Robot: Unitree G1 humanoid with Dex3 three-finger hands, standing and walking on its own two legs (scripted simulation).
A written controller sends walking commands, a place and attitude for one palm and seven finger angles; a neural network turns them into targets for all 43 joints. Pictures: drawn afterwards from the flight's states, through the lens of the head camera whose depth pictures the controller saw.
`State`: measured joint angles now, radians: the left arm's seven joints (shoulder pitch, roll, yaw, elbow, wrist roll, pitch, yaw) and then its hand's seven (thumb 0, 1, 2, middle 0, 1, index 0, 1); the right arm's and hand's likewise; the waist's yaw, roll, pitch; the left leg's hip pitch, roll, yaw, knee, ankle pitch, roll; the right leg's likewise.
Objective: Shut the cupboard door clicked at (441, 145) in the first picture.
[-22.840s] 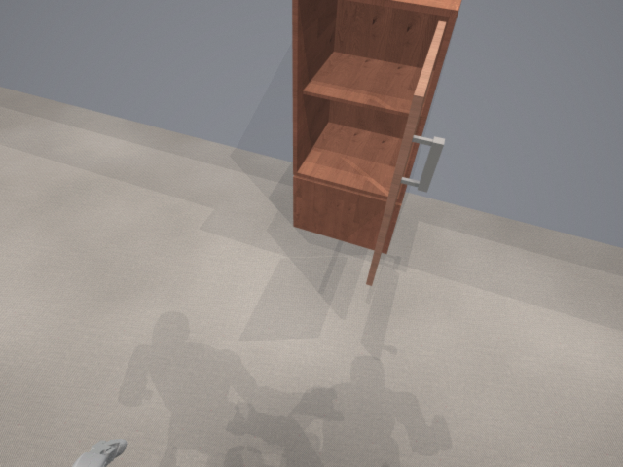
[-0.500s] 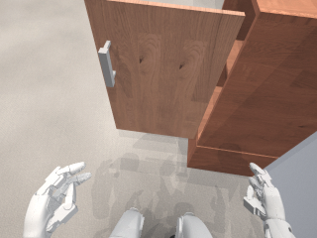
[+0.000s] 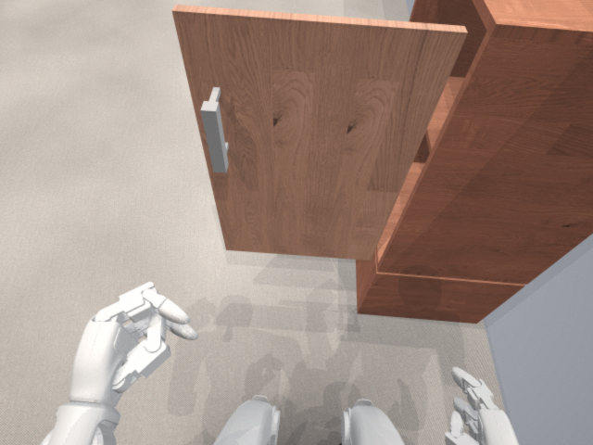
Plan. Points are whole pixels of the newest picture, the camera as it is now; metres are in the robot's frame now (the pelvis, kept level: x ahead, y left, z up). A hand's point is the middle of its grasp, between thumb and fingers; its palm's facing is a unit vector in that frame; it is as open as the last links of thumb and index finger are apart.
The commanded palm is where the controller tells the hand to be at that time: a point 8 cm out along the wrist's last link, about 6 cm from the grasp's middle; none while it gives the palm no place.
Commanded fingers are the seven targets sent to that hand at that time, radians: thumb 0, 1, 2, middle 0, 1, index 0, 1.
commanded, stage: raise the hand and make a fist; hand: left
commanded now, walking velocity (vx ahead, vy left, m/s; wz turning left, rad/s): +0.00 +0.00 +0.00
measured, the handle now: (218, 131) +0.56 +0.17 +0.08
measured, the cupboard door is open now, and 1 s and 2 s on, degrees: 91 91 91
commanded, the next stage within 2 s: bring the fist close to the handle in 0.92 s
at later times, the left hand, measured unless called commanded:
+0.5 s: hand (175, 312) +0.25 +0.16 +0.07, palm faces -0.01 -1.00 -0.04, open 3.1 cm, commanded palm +0.23 +0.22 +0.08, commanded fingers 0.00 0.90 0.90 -1.30 -1.50 -1.30 -1.50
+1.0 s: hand (188, 319) +0.25 +0.15 +0.08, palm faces -0.01 -1.00 -0.04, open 3.1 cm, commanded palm +0.22 +0.21 +0.08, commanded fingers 0.00 0.90 0.90 -1.30 -1.50 -1.30 -1.50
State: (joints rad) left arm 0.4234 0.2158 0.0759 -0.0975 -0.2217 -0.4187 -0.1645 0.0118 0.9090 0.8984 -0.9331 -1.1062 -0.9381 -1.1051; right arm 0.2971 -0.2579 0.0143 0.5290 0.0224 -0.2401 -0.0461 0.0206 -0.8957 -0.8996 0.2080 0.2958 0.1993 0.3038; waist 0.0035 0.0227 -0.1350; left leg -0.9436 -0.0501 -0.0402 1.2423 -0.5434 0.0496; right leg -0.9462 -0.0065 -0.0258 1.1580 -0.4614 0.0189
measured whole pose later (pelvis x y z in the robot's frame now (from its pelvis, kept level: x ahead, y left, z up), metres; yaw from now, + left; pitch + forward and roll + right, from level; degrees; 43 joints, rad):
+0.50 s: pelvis +0.03 -0.02 +0.02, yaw +0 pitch +14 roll -2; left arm 0.40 0.26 0.14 -0.11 -0.27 -0.29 -0.24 0.01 0.90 0.90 -1.28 -1.48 -1.29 -1.48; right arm 0.25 -0.22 0.03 0.46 0.04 -0.16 -0.06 0.02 -0.90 -0.90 0.21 0.30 0.20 0.30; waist 0.02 0.02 -0.14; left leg -0.84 -0.03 -0.06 1.16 -0.56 0.02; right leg -0.86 0.01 -0.05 1.09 -0.49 -0.01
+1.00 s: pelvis +0.02 -0.04 +0.02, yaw +0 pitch +13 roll -1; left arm 0.38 0.23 0.14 -0.02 -0.28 -0.35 -0.25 0.01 0.91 0.90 -1.29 -1.50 -1.30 -1.50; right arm 0.26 -0.24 0.02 0.48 0.05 -0.15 -0.06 0.02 -0.90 -0.90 0.20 0.30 0.20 0.30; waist 0.00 0.04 -0.15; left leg -0.83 -0.02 -0.06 1.15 -0.54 0.00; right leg -0.85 0.02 -0.04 1.10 -0.48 -0.02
